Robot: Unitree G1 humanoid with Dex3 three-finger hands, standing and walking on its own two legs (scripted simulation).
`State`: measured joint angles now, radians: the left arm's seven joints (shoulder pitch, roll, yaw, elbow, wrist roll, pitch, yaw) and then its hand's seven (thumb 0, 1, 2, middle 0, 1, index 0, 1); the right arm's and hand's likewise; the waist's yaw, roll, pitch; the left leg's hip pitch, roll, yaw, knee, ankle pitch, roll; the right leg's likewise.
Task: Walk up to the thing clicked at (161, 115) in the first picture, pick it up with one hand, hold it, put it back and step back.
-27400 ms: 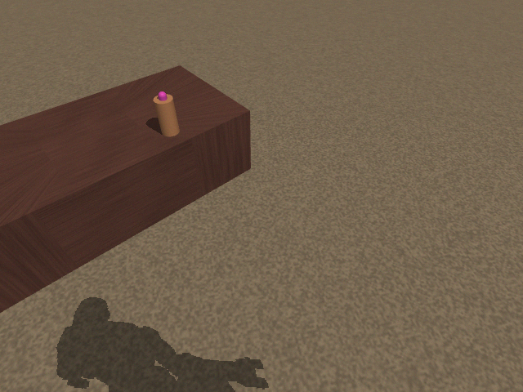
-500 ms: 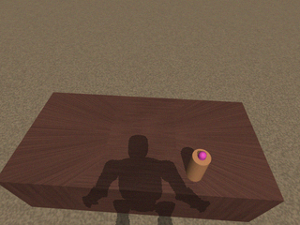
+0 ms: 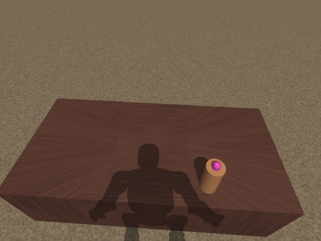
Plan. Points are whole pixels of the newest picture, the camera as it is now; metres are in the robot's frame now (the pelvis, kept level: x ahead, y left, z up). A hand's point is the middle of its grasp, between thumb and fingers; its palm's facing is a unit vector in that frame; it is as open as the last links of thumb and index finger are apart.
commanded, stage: stand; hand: right
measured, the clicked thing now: (212, 175) +0.46 -0.22 -0.29
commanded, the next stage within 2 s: step back in 0.46 s
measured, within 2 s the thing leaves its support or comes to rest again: neither
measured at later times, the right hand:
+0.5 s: hand out of the picture +0.08 -0.26 -0.16, palm faces -0.03 +0.94 -0.34, open 7.4 cm
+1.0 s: hand out of the picture +0.00 -0.21 -0.15, palm faces +0.01 +0.90 -0.43, open 7.4 cm
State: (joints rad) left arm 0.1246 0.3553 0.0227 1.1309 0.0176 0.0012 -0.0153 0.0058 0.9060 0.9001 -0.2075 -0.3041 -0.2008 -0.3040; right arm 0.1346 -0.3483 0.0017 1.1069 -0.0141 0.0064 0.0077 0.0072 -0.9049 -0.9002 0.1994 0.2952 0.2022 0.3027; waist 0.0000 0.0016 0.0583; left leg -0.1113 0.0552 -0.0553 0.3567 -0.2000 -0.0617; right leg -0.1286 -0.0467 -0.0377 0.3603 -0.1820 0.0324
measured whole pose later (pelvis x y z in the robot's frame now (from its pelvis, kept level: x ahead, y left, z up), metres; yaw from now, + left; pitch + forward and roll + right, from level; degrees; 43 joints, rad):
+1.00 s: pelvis -0.06 +0.06 -0.01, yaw -2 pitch +0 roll -1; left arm 0.09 0.39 0.06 0.90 0.01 0.07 0.02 0.00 0.91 0.90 -0.21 -0.30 -0.20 -0.30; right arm 0.15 -0.33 -0.06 0.89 -0.03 0.04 -0.02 0.01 -0.90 -0.90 0.20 0.30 0.21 0.30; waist -0.02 -0.06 0.20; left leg -0.28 -0.02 0.05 0.56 -0.28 0.05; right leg -0.43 0.10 0.14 1.06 -0.47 0.00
